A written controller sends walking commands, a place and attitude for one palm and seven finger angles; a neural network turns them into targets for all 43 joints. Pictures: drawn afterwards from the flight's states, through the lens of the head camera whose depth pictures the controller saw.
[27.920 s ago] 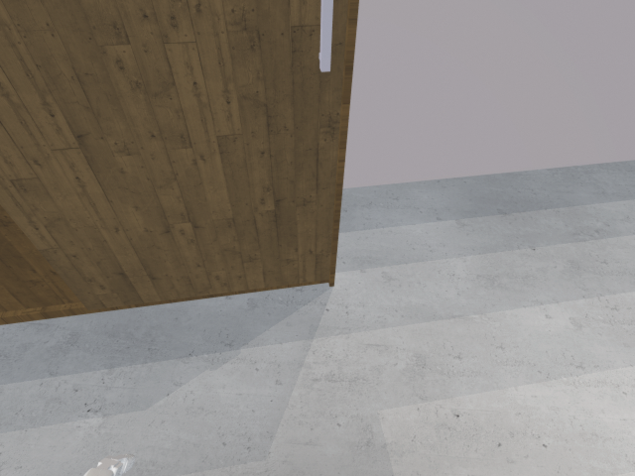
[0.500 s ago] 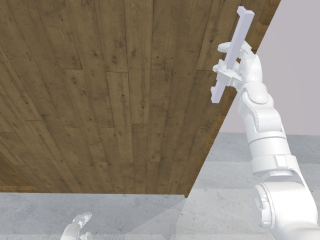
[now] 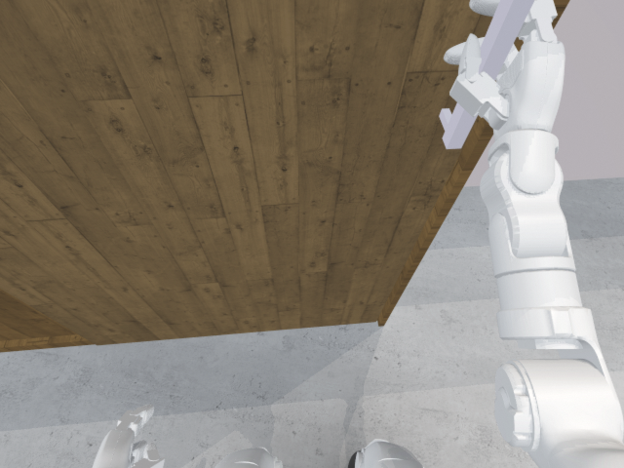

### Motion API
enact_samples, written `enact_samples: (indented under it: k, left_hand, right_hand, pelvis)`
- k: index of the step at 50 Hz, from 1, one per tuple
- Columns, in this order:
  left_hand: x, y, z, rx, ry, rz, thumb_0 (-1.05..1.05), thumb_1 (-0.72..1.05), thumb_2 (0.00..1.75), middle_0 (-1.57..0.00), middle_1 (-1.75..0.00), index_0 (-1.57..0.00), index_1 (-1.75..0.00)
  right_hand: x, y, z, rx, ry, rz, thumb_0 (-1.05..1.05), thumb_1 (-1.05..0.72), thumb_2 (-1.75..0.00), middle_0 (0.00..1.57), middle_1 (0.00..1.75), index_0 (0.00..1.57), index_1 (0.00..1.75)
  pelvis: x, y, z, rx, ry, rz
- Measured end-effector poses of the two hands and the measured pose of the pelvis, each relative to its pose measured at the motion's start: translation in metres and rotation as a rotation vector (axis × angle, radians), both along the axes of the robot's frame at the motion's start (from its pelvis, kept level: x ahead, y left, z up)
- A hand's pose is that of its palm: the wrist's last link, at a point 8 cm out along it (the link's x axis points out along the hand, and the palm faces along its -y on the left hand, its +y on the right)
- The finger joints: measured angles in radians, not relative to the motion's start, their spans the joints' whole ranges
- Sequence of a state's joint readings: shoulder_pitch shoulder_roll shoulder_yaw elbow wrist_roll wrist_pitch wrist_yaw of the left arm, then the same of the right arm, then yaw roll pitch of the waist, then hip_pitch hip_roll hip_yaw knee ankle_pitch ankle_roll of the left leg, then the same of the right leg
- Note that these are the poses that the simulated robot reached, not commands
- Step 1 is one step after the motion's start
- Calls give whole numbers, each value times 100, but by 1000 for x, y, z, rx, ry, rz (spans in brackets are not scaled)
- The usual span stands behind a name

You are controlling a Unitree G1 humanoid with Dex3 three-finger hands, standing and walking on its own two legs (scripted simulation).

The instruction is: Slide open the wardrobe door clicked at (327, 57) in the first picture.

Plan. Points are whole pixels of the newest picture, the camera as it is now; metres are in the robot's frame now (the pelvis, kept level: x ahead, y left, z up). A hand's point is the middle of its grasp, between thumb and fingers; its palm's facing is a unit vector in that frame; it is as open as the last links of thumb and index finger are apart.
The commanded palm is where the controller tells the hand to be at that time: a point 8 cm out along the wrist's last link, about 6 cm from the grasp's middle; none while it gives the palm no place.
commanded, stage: step sideways, sliding the door along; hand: right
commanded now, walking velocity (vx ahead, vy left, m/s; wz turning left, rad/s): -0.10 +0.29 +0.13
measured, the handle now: (486, 43) +0.49 -0.16 +0.24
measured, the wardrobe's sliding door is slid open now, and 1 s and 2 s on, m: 0.01 0.19 0.56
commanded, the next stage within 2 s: none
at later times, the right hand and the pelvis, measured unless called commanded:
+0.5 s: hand (418, 77) +0.46 -0.09 +0.23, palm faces +0.41 +0.91 -0.07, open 6.5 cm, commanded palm +0.42 -0.06 +0.22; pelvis +0.06 +0.14 +0.01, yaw -5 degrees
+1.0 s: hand (278, 85) +0.44 +0.05 +0.23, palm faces +0.41 +0.91 -0.07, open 6.8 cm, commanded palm +0.40 +0.07 +0.22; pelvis +0.09 +0.26 +0.01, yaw -2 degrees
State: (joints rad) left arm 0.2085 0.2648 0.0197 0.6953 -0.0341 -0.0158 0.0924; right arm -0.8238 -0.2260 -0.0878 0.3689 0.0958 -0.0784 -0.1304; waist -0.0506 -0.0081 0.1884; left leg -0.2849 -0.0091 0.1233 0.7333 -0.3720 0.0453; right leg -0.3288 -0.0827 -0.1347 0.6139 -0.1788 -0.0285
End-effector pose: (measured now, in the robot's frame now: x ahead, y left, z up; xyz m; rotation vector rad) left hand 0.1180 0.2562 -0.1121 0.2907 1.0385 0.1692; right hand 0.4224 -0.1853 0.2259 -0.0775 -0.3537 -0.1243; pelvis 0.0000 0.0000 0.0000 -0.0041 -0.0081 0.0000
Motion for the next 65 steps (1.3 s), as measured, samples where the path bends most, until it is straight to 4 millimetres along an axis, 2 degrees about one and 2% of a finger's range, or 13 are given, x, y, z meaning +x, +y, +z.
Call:
enact_samples:
  k: [7,13,19,22,27,30,36,43,49,52,55,60,65]
  left_hand:
    - [76,-16,12,-121,-146,-93,1,91,89,-20,-30,-20,-29]
    - [120,-19,20,-199,-192,-215,0,91,89,-20,-30,-20,-29]
    - [159,15,7,-274,-263,-271,0,90,89,-20,-30,-20,-30]
    - [172,46,3,-244,-265,-234,1,91,89,-20,-30,-21,-30]
    - [175,92,13,-125,-233,-184,1,91,89,-20,-30,-20,-29]
    - [171,111,23,-104,-193,-199,1,91,89,-20,-30,-20,-29]
    - [174,127,35,-148,-212,-252,1,91,89,-19,-30,-20,-29]
    - [208,142,16,-278,-313,-287,1,91,89,-20,-30,-20,-29]
    - [223,177,24,-238,-324,-229,1,91,89,-20,-30,-20,-29]
    - [217,193,32,-184,-304,-206,1,91,89,-20,-30,-20,-29]
    - [207,208,37,-129,-305,-184,1,91,89,-20,-30,-20,-29]
    - [180,217,52,-124,-281,-205,1,91,89,-19,-30,-20,-29]
    - [158,226,56,-166,-268,-180,1,91,89,-20,-30,-20,-29]
  right_hand:
    - [0,3,-2,-8,-26,-13,-3,-78,-85,46,142,20,131]
    - [-2,12,-2,-20,-16,-68,-3,-76,-86,49,142,21,132]
    - [-3,29,-2,-37,-30,-209,-4,-74,-86,54,145,19,129]
    - [-5,40,-2,-40,-33,-270,-4,-74,-86,56,145,16,130]
    - [-7,57,-4,-26,-63,-267,-4,-74,-83,55,145,15,132]
    - [-8,69,-5,-27,-81,-243,-4,-75,-82,53,146,14,128]
    - [-10,97,-6,-28,-82,-248,-4,-75,-82,53,146,14,125]
    - [-14,141,-7,-67,-99,-314,-5,-75,-83,56,148,11,123]
    - [-19,182,-6,-47,-86,-300,-4,-75,-82,54,147,11,123]
    - [-21,201,-7,-29,-102,-237,-4,-76,-81,52,146,11,122]
    - [-22,219,-10,-12,-142,-130,-3,-76,-80,49,145,10,117]
    - [-23,255,-10,29,-156,-25,-2,-77,-80,46,147,12,116]
    - [-27,291,-8,22,-126,44,-1,-75,-78,44,145,14,118]
  pelvis:
    - [2,24,4,38,-42,12]
    - [19,68,9,74,-49,-12]
    - [47,126,-7,49,-64,-50]
    - [52,136,-2,31,-41,-71]
    - [62,141,6,42,-8,-81]
    - [69,154,10,41,-36,-54]
    - [84,187,16,66,-62,-40]
    - [103,244,-6,43,-83,-40]
    - [96,256,10,-16,-16,-34]
    - [92,256,14,-15,2,-34]
    - [90,255,5,23,-9,-23]
    - [83,267,14,54,-49,7]
    - [77,288,23,95,-51,56]
